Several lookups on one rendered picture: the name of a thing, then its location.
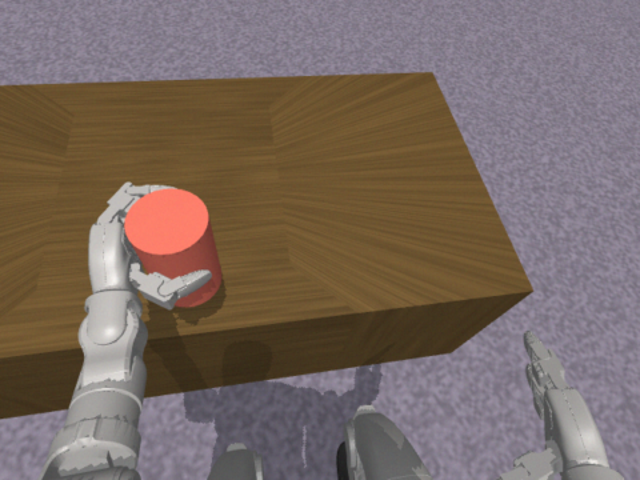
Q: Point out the right robot hand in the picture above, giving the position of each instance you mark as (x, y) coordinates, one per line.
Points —
(571, 435)

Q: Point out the left robot hand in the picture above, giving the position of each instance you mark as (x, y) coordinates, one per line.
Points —
(114, 264)

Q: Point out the can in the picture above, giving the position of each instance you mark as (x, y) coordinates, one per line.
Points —
(171, 233)

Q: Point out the right robot arm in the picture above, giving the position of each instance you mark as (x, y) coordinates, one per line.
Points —
(591, 472)

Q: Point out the left robot arm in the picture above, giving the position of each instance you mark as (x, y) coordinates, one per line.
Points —
(100, 439)

